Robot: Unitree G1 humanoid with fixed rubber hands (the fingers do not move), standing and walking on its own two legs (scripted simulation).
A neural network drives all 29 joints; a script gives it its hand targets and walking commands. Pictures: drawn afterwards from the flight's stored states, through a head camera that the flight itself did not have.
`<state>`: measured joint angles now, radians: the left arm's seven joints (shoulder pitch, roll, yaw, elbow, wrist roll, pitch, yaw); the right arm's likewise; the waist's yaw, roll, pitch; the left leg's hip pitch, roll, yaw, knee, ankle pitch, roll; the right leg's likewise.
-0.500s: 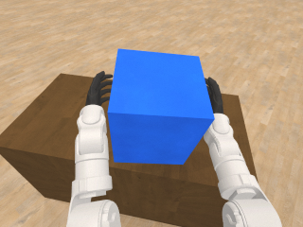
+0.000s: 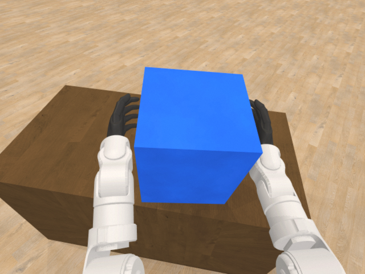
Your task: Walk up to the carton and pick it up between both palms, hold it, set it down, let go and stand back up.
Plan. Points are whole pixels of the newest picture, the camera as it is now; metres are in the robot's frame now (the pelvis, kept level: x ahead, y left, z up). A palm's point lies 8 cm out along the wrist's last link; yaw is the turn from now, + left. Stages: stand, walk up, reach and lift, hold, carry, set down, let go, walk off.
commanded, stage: set down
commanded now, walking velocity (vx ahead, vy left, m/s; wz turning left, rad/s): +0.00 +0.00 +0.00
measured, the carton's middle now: (188, 142) +0.37 -0.01 +0.09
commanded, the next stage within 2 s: none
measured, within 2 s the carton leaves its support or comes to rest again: neither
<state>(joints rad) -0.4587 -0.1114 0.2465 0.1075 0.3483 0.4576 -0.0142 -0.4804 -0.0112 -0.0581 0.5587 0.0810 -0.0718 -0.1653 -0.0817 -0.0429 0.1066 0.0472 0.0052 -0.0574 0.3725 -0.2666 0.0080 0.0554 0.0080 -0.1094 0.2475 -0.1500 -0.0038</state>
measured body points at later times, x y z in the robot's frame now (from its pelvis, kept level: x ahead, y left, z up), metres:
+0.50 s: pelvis +0.00 +0.00 +0.00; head -0.01 +0.02 +0.45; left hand +0.38 +0.12 +0.11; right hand +0.36 -0.18 +0.11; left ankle -0.03 +0.11 -0.75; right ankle +0.00 -0.12 -0.75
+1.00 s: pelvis +0.01 -0.01 +0.00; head +0.02 +0.00 +0.45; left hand +0.40 +0.12 +0.08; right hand +0.38 -0.18 +0.08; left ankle -0.03 +0.11 -0.75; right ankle +0.00 -0.12 -0.75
